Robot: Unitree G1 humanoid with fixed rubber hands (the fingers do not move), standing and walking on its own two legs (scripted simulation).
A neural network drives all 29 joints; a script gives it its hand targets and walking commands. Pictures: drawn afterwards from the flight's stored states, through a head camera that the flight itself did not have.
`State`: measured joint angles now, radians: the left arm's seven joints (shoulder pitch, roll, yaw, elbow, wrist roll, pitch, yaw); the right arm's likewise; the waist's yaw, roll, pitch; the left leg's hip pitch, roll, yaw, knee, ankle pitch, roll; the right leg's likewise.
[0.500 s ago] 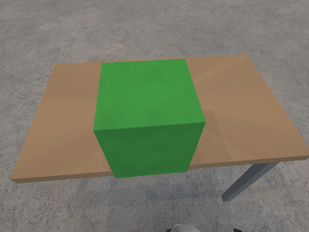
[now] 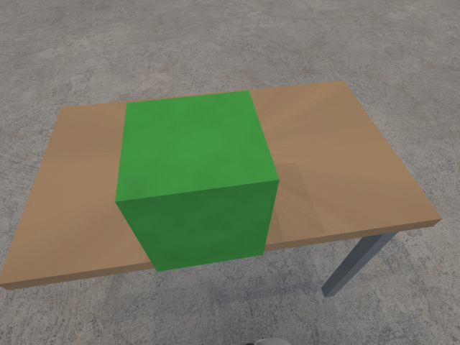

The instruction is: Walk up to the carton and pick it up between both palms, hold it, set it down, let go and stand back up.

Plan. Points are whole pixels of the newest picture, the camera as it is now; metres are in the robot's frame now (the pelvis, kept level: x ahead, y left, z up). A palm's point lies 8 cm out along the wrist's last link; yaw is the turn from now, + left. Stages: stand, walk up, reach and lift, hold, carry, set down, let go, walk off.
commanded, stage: walk up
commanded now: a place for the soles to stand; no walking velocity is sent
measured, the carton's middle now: (200, 185) +0.37 +0.05 +0.06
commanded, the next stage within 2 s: none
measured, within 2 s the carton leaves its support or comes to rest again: neither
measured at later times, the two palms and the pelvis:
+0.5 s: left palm out of the picture +0.10 +0.19 -0.14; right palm out of the picture +0.05 -0.35 -0.17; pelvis -0.01 -0.08 -0.03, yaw -4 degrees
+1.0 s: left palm out of the picture -0.02 +0.20 -0.14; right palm out of the picture -0.01 -0.32 -0.14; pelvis -0.10 -0.06 -0.02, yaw +8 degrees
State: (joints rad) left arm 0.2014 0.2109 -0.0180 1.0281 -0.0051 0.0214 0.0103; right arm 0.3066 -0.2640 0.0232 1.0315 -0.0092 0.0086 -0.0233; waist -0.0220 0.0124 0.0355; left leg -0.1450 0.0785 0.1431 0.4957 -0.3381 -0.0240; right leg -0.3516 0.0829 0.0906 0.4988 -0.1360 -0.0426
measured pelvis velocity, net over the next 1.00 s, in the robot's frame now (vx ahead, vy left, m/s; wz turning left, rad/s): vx -0.10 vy -0.06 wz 0.14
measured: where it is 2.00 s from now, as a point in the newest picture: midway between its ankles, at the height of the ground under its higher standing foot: outside the picture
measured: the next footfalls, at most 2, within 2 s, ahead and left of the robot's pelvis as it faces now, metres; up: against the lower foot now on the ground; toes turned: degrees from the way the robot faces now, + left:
right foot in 0.48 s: +0.09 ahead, -0.22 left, +0.00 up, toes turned -5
left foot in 0.96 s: -0.08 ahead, +0.08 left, +0.00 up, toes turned +9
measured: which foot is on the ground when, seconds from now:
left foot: down 0.00-0.48, up 0.50-0.94, down 0.96-1.00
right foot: down 0.00-0.24, up 0.26-0.46, down 0.48-0.98, up 1.00-1.00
